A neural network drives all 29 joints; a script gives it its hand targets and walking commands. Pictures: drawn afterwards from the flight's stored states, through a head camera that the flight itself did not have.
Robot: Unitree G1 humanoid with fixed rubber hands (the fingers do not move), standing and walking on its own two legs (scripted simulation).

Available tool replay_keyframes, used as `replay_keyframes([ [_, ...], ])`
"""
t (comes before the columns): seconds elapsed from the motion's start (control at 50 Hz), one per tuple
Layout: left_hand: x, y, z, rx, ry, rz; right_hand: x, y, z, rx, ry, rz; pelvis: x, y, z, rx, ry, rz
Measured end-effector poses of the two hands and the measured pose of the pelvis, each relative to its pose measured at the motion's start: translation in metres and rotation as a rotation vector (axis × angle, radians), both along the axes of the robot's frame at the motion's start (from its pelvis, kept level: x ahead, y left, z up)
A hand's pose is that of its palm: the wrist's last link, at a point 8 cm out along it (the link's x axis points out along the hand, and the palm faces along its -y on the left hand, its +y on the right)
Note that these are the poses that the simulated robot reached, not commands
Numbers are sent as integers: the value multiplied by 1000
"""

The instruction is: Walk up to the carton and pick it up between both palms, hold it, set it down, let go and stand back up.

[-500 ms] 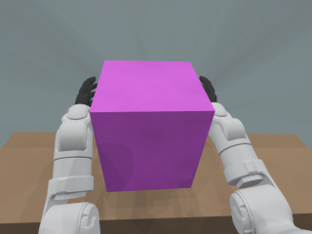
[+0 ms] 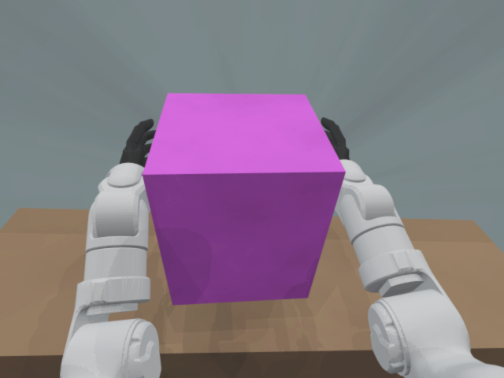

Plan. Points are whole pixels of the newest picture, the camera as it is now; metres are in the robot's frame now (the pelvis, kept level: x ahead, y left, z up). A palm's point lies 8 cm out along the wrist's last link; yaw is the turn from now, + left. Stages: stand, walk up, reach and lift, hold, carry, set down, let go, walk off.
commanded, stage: hold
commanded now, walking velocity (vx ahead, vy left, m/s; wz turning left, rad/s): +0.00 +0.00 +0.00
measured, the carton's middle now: (239, 198) +0.35 +0.01 +0.18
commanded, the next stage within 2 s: none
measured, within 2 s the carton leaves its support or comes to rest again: neither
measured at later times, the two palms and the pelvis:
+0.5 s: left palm (131, 171) +0.36 +0.17 +0.21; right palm (332, 170) +0.37 -0.14 +0.22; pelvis +0.00 +0.01 +0.00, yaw +0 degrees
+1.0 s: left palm (131, 168) +0.36 +0.16 +0.22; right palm (333, 165) +0.37 -0.14 +0.23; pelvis +0.00 +0.00 +0.00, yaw +0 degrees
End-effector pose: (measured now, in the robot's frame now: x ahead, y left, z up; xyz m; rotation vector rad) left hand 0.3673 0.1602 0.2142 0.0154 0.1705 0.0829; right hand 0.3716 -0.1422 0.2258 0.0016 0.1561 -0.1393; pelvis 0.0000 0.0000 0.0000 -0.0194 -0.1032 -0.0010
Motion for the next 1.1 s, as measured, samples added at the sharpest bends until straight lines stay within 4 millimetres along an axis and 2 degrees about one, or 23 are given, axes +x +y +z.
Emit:
replay_keyframes([
  [0.34, -5, 6, 5, 11, 1, 5, -4, 6, -5, 23, 4, 4, 4, 10, 0, 1, -23, -9],
  [0.62, -4, 1, -2, 2, -10, -3, -6, 1, -1, 4, -6, -5, -4, 5, 0, -4, 1, -8],
  [0.82, -3, -1, 4, 9, -6, 3, -4, -1, 0, 13, -4, -1, -2, 3, 0, 0, 3, -7],
  [1.1, -3, 5, 5, 8, -12, 7, -1, 5, 1, 3, -9, 9, 3, 5, 0, 1, -10, 1],
])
